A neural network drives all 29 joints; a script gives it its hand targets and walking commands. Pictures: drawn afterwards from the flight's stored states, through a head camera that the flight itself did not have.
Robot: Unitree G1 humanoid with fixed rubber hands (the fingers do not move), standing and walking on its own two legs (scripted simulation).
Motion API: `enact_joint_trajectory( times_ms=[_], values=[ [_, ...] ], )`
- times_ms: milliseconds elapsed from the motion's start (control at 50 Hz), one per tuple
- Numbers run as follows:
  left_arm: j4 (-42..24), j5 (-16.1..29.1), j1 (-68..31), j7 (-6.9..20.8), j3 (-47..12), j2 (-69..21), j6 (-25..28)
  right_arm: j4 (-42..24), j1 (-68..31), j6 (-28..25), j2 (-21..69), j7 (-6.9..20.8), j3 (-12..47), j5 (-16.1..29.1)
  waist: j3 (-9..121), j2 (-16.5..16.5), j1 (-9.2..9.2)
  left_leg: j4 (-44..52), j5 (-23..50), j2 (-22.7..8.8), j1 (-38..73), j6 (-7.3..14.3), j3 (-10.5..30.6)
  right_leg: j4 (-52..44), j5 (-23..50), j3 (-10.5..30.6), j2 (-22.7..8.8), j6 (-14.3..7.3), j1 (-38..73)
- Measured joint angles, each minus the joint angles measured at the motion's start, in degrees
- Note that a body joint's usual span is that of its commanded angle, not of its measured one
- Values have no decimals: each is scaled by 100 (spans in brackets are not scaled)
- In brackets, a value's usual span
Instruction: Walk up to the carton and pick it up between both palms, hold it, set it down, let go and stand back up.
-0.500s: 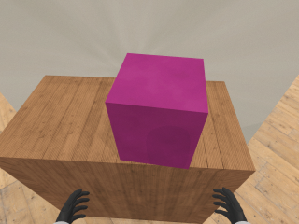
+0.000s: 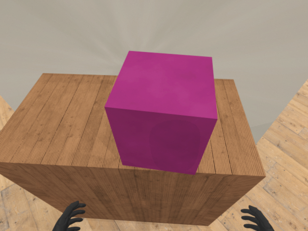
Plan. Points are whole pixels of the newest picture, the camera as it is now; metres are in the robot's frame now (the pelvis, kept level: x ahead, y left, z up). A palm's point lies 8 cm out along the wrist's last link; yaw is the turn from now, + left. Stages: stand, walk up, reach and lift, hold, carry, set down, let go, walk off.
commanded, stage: stand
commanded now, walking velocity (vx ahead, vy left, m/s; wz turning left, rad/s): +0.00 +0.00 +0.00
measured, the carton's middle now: (163, 115) +0.40 -0.01 +0.09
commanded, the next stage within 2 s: none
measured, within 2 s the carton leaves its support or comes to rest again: neither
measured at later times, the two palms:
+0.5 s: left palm out of the picture +0.14 +0.26 -0.07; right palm out of the picture +0.14 -0.27 -0.09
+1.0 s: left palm out of the picture +0.13 +0.26 -0.07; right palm out of the picture +0.13 -0.28 -0.08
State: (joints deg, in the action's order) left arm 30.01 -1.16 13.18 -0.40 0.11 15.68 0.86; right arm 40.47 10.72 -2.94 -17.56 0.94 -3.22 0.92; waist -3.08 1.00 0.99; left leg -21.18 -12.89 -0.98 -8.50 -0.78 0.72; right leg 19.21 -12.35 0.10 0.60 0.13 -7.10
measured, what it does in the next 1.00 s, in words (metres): stands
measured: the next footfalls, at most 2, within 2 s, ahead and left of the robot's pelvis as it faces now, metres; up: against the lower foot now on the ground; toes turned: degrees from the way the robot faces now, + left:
none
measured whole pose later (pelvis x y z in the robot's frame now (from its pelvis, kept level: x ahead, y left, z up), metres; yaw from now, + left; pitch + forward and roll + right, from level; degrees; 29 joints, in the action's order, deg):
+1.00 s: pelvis -0.01 +0.00 +0.00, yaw +0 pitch -1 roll +0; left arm 33.7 -1.2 13.2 -0.3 0.1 16.0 1.6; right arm 40.5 11.8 -2.8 -18.1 0.4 -3.2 0.9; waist -0.8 1.0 1.0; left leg -21.4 -12.3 -1.0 -8.4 -0.8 0.7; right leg 19.2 -11.6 0.1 0.6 0.1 -6.9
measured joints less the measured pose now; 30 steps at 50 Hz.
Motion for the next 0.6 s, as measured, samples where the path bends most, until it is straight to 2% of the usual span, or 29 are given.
enact_joint_trajectory(
  times_ms=[600],
  values=[
    [243,0,0,9,0,6,67,0,47,10,-38,-48,-8,0,143,0,0,-17,2,0,0,1,0,2,13,0,-1,-2,7]
  ],
)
